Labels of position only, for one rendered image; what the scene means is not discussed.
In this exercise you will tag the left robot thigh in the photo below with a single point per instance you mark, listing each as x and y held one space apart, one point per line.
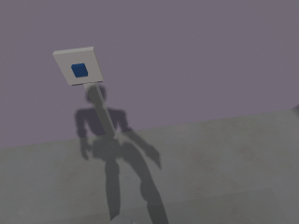
122 219

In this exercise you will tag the panel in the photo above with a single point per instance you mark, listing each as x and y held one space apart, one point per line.
65 58

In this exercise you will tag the button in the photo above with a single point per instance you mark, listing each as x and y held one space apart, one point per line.
79 70

